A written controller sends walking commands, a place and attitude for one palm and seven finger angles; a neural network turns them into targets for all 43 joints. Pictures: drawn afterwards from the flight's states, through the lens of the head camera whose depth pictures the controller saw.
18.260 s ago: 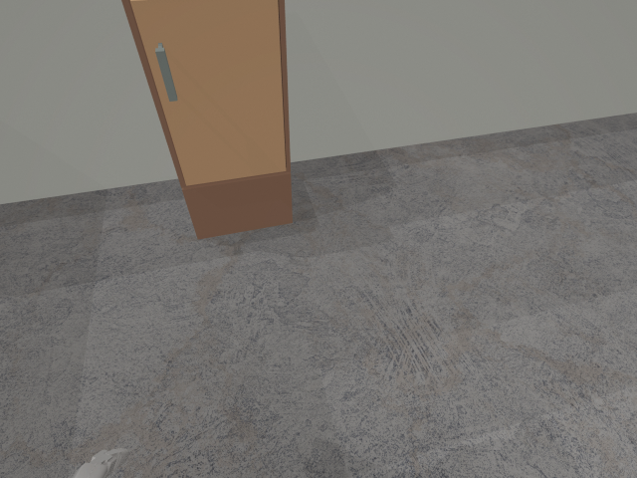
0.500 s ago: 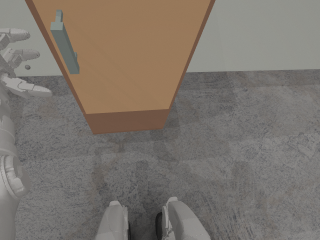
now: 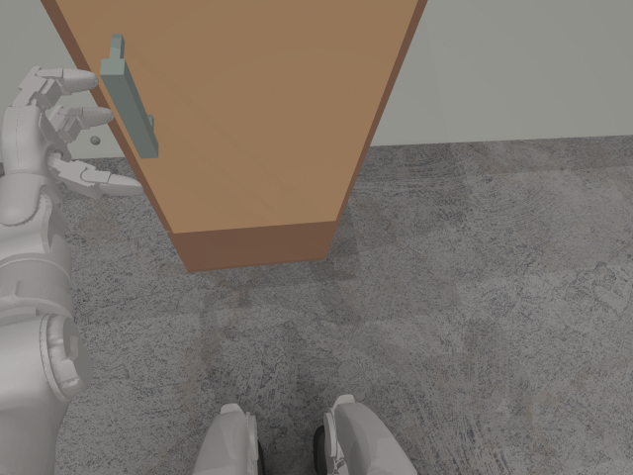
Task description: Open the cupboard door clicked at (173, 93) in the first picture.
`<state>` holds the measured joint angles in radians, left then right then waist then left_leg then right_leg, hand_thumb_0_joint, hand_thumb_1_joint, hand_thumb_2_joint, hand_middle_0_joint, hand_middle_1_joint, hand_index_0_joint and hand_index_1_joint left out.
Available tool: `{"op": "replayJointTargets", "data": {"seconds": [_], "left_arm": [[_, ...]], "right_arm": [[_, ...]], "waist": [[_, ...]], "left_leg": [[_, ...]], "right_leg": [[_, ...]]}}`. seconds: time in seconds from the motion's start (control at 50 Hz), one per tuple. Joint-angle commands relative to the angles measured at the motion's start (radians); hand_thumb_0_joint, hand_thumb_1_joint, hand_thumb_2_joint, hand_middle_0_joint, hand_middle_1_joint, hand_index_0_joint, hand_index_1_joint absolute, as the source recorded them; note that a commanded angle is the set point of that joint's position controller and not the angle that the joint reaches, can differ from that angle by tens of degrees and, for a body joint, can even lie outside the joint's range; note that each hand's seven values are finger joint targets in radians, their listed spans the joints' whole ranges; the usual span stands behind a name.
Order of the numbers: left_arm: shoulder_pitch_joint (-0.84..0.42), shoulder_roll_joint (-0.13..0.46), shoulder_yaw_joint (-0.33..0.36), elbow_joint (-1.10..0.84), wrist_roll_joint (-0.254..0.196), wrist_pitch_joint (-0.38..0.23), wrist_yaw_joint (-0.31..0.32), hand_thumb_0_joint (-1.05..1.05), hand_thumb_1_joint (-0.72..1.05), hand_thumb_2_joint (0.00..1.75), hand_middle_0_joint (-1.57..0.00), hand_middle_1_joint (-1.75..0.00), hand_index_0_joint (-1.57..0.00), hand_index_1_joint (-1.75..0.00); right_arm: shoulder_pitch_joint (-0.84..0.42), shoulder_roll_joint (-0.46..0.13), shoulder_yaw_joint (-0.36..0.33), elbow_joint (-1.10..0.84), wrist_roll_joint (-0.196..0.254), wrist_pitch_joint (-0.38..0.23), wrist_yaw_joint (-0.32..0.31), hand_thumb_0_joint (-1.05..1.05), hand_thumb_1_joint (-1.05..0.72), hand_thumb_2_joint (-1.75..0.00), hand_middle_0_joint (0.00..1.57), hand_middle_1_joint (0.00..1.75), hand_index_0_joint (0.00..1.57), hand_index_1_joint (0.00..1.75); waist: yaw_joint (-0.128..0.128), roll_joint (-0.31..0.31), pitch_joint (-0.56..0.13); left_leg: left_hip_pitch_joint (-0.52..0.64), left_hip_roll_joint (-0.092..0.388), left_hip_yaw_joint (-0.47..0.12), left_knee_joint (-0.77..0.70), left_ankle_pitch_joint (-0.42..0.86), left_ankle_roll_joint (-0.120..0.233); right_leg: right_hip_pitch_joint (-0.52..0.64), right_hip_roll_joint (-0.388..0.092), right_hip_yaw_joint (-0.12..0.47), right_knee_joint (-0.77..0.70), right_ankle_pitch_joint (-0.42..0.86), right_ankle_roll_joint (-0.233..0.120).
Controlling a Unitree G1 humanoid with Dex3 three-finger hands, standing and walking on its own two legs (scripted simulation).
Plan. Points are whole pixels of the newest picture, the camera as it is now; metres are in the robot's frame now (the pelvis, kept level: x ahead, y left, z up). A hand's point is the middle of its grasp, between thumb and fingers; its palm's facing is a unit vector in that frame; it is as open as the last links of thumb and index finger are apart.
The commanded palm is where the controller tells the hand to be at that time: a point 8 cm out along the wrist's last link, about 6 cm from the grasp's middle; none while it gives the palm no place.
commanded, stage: slide the fingers in behind the handle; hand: left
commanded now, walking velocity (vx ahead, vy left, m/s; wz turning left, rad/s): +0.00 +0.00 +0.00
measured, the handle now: (134, 101) +0.55 +0.18 +0.06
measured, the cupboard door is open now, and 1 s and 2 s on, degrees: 0 0 0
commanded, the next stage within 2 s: close the thumb around the handle in 1.08 s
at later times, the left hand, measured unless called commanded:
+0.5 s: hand (126, 142) +0.50 +0.19 +0.05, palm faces +0.06 -1.00 -0.01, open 13.9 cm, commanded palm +0.48 +0.23 +0.05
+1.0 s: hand (137, 140) +0.50 +0.18 +0.06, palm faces +0.08 -1.00 -0.03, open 13.9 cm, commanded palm +0.48 +0.22 +0.05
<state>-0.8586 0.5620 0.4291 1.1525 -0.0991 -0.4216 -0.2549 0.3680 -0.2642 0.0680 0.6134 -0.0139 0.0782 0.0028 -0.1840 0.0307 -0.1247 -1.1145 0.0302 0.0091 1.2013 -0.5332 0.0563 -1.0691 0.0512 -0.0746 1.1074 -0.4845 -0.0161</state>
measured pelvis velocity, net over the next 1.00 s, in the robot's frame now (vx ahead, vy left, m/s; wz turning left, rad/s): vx -0.01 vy -0.01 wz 0.01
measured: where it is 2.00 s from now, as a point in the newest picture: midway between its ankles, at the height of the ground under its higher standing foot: outside the picture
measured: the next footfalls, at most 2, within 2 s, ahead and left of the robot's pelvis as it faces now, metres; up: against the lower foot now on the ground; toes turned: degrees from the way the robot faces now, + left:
none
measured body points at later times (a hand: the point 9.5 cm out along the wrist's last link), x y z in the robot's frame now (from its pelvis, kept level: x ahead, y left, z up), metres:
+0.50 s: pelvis +0.00 +0.00 +0.00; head +0.14 +0.03 +0.43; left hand +0.49 +0.24 +0.06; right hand +0.02 -0.27 -0.11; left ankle +0.01 +0.08 -0.64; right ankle +0.02 -0.12 -0.64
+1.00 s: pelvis -0.01 -0.01 +0.00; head +0.14 +0.01 +0.42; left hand +0.49 +0.23 +0.06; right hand +0.01 -0.28 -0.11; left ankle +0.01 +0.08 -0.64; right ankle +0.02 -0.12 -0.64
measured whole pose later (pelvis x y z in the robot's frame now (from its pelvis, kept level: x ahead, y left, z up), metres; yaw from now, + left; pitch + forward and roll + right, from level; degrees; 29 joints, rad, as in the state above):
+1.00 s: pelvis -0.01 -0.01 +0.00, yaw +1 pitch +25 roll -3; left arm -0.88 0.47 0.37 1.18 -0.08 -0.49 -0.15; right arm 0.36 -0.27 0.05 0.62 -0.03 0.08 0.02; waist -0.18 0.03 -0.13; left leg -1.11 0.03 0.01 1.20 -0.52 0.04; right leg -1.07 0.05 -0.08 1.13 -0.49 -0.03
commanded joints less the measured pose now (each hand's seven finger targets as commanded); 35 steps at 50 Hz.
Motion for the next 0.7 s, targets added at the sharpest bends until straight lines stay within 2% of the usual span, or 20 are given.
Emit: {"op": "replayJointTargets", "data": {"seconds": [0.0,0.06,0.08,0.1,0.12,0.14,0.16,0.2,0.24,0.3,0.36,0.42,0.46,0.5,0.54,0.56,0.58,0.62,0.64,0.68], "left_arm": [[-0.405,0.210,-0.002,-0.238,-0.021,-0.081,-0.005,0.00,-0.50,0.30,-0.30,-1.20,-0.30,-1.20],[-0.377,0.218,0.017,-0.228,-0.035,-0.087,-0.010,0.00,-0.50,0.30,-0.30,-1.20,-0.30,-1.20],[-0.377,0.181,-0.013,-0.216,-0.035,-0.082,-0.011,0.00,-0.50,0.30,-0.30,-1.20,-0.30,-1.20],[-0.388,0.169,-0.022,-0.215,-0.035,-0.078,-0.010,0.00,-0.50,0.30,-0.30,-1.20,-0.30,-1.20],[-0.383,0.175,-0.014,-0.215,-0.034,-0.079,-0.007,0.00,-0.50,0.30,-0.30,-1.20,-0.30,-1.20],[-0.400,0.183,-0.014,-0.228,-0.030,-0.081,-0.001,0.00,-0.50,0.30,-0.30,-1.20,-0.30,-1.20],[-0.404,0.157,-0.032,-0.229,-0.027,-0.080,0.005,0.00,-0.50,0.30,-0.30,-1.20,-0.30,-1.20],[-0.422,0.151,-0.036,-0.243,-0.024,-0.087,0.019,0.00,-0.50,0.30,-0.30,-1.20,-0.30,-1.20],[-0.429,0.168,-0.014,-0.250,-0.023,-0.099,0.035,0.00,-0.50,0.30,-0.30,-1.20,-0.30,-1.20],[-0.404,0.165,-0.012,-0.234,-0.015,-0.104,0.052,0.00,-0.50,0.30,-0.30,-1.20,-0.30,-1.20],[-0.404,0.117,-0.051,-0.246,-0.004,-0.111,0.062,0.00,-0.50,0.30,-0.30,-1.20,-0.30,-1.20],[-0.398,0.115,-0.047,-0.205,-0.004,-0.101,0.071,0.00,-0.50,0.30,-0.30,-1.20,-0.30,-1.20],[-0.403,0.143,-0.021,-0.205,-0.008,-0.097,0.077,0.00,-0.50,0.30,-0.30,-1.20,-0.30,-1.20],[-0.393,0.115,-0.038,-0.200,-0.011,-0.097,0.077,0.00,-0.50,0.30,-0.30,-1.20,-0.30,-1.20],[-0.425,0.126,-0.035,-0.218,-0.005,-0.112,0.082,0.00,-0.50,0.30,-0.30,-1.20,-0.30,-1.20],[-0.430,0.102,-0.053,-0.237,-0.004,-0.119,0.084,0.00,-0.50,0.30,-0.30,-1.20,-0.30,-1.20],[-0.420,0.081,-0.064,-0.226,-0.005,-0.120,0.086,0.00,-0.50,0.30,-0.30,-1.20,-0.30,-1.20],[-0.447,0.094,-0.061,-0.231,-0.003,-0.130,0.093,0.00,-0.50,0.30,-0.30,-1.20,-0.30,-1.20],[-0.441,0.085,-0.061,-0.237,-0.001,-0.131,0.096,0.00,-0.50,0.30,-0.30,-1.20,-0.30,-1.20],[-0.414,0.084,-0.057,-0.212,0.000,-0.126,0.103,0.00,-0.50,0.30,-0.30,-1.20,-0.30,-1.20]], "right_arm": [[0.171,-0.197,-0.084,-0.039,-0.005,-0.014,-0.008,0.00,-0.90,-0.90,0.20,0.30,0.20,0.30],[0.174,-0.199,-0.086,-0.032,-0.004,-0.012,-0.007,0.00,-0.90,-0.90,0.20,0.30,0.20,0.30],[0.170,-0.195,-0.086,-0.032,-0.003,-0.010,-0.007,0.00,-0.90,-0.90,0.20,0.30,0.20,0.30],[0.170,-0.193,-0.085,-0.031,-0.002,-0.011,-0.006,0.00,-0.90,-0.90,0.20,0.30,0.20,0.30],[0.173,-0.194,-0.087,-0.032,-0.003,-0.011,-0.007,0.00,-0.90,-0.90,0.20,0.30,0.20,0.30],[0.169,-0.195,-0.086,-0.032,-0.003,-0.009,-0.007,0.00,-0.90,-0.90,0.20,0.30,0.20,0.30],[0.169,-0.192,-0.088,-0.031,-0.004,-0.009,-0.006,0.00,-0.90,-0.90,0.20,0.30,0.20,0.30],[0.166,-0.191,-0.089,-0.029,-0.007,-0.011,-0.005,0.00,-0.90,-0.90,0.20,0.30,0.20,0.30],[0.169,-0.191,-0.092,-0.028,-0.010,-0.012,-0.004,0.00,-0.90,-0.90,0.20,0.30,0.20,0.30],[0.162,-0.188,-0.089,-0.031,-0.010,-0.011,-0.001,0.00,-0.90,-0.90,0.20,0.30,0.20,0.30],[0.157,-0.183,-0.092,-0.035,-0.011,-0.009,0.005,0.00,-0.90,-0.90,0.20,0.30,0.20,0.30],[0.161,-0.186,-0.091,-0.036,-0.012,-0.006,0.006,0.00,-0.90,-0.90,0.20,0.30,0.20,0.30],[0.158,-0.187,-0.090,-0.040,-0.012,-0.006,0.004,0.00,-0.90,-0.90,0.20,0.30,0.20,0.30],[0.152,-0.182,-0.088,-0.047,-0.010,-0.008,0.004,0.00,-0.90,-0.90,0.20,0.30,0.20,0.30],[0.154,-0.182,-0.088,-0.044,-0.012,-0.010,0.004,0.00,-0.90,-0.90,0.20,0.30,0.20,0.30],[0.151,-0.179,-0.091,-0.043,-0.013,-0.012,0.006,0.00,-0.90,-0.90,0.20,0.30,0.20,0.30],[0.151,-0.177,-0.092,-0.043,-0.014,-0.014,0.008,0.00,-0.90,-0.90,0.20,0.30,0.20,0.30],[0.157,-0.181,-0.091,-0.036,-0.017,-0.016,0.007,0.00,-0.90,-0.90,0.20,0.30,0.20,0.30],[0.156,-0.178,-0.094,-0.037,-0.017,-0.016,0.009,0.00,-0.90,-0.90,0.20,0.30,0.20,0.30],[0.155,-0.180,-0.094,-0.035,-0.015,-0.014,0.011,0.00,-0.90,-0.90,0.20,0.30,0.20,0.30]], "waist": [[-0.003,0.161,-0.509],[0.010,0.160,-0.520],[-0.003,0.143,-0.501],[-0.004,0.145,-0.481],[-0.002,0.141,-0.479],[0.002,0.168,-0.488],[-0.003,0.162,-0.489],[-0.002,0.166,-0.495],[-0.001,0.161,-0.523],[0.007,0.143,-0.511],[0.008,0.180,-0.517],[-0.005,0.139,-0.486],[0.001,0.110,-0.492],[-0.002,0.094,-0.482],[-0.001,0.115,-0.494],[-0.001,0.139,-0.503],[-0.003,0.128,-0.500],[-0.010,0.127,-0.496],[-0.001,0.141,-0.520],[0.004,0.130,-0.507]], "left_leg": [[0.482,0.011,-0.098,-0.130,0.501,-0.040],[0.493,0.013,-0.101,-0.129,0.532,-0.046],[0.481,0.011,-0.097,-0.130,0.517,-0.042],[0.468,0.009,-0.097,-0.135,0.495,-0.041],[0.475,0.010,-0.097,-0.133,0.501,-0.039],[0.480,0.010,-0.098,-0.137,0.499,-0.043],[0.496,0.010,-0.102,-0.138,0.510,-0.045],[0.502,0.010,-0.107,-0.137,0.498,-0.047],[0.506,0.009,-0.102,-0.129,0.519,-0.045],[0.479,0.005,-0.096,-0.133,0.506,-0.044],[0.511,0.006,-0.100,-0.136,0.522,-0.051],[0.472,0.003,-0.094,-0.136,0.475,-0.042],[0.431,-0.003,-0.084,-0.135,0.449,-0.036],[0.407,-0.006,-0.077,-0.139,0.427,-0.032],[0.423,-0.004,-0.081,-0.136,0.438,-0.034],[0.448,-0.003,-0.082,-0.137,0.442,-0.037],[0.443,-0.005,-0.081,-0.134,0.433,-0.036],[0.447,-0.002,-0.088,-0.135,0.431,-0.036],[0.456,-0.004,-0.085,-0.133,0.436,-0.038],[0.448,-0.004,-0.085,-0.137,0.433,-0.040]], "right_leg": [[0.153,0.015,0.031,-0.112,0.325,-0.008],[0.155,0.015,0.026,-0.107,0.336,-0.010],[0.153,0.015,0.028,-0.112,0.337,-0.008],[0.154,0.014,0.026,-0.115,0.324,-0.007],[0.149,0.015,0.027,-0.113,0.327,-0.010],[0.143,0.012,0.027,-0.112,0.320,-0.009],[0.134,0.013,0.024,-0.112,0.321,-0.010],[0.127,0.012,0.023,-0.112,0.306,-0.011],[0.140,0.012,0.027,-0.108,0.328,-0.009],[0.168,0.011,0.029,-0.107,0.333,-0.010],[0.144,0.011,0.026,-0.105,0.326,-0.011],[0.149,0.012,0.029,-0.110,0.313,-0.010],[0.194,0.010,0.038,-0.115,0.324,-0.006],[0.209,0.010,0.041,-0.120,0.323,-0.006],[0.197,0.008,0.042,-0.112,0.326,-0.007],[0.182,0.008,0.040,-0.113,0.319,-0.008],[0.178,0.009,0.041,-0.116,0.313,-0.008],[0.170,0.008,0.040,-0.111,0.306,-0.010],[0.175,0.008,0.039,-0.109,0.310,-0.008],[0.175,0.008,0.038,-0.112,0.307,-0.010]]}}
